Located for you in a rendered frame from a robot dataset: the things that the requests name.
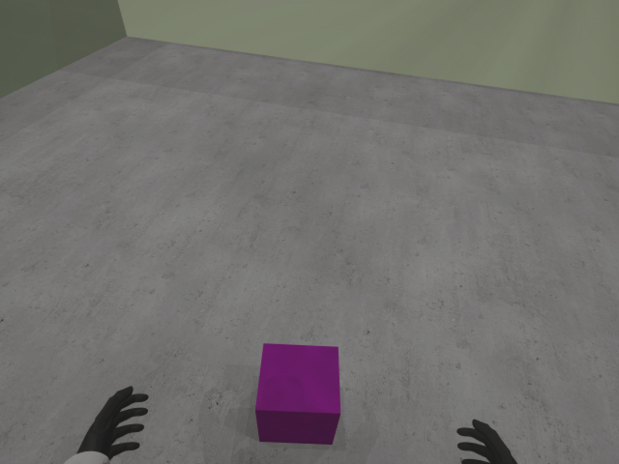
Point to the robot right hand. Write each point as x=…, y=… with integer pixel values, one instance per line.
x=495, y=451

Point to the carton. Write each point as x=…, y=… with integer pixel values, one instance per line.
x=298, y=399

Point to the robot left hand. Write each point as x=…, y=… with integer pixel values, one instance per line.
x=103, y=432

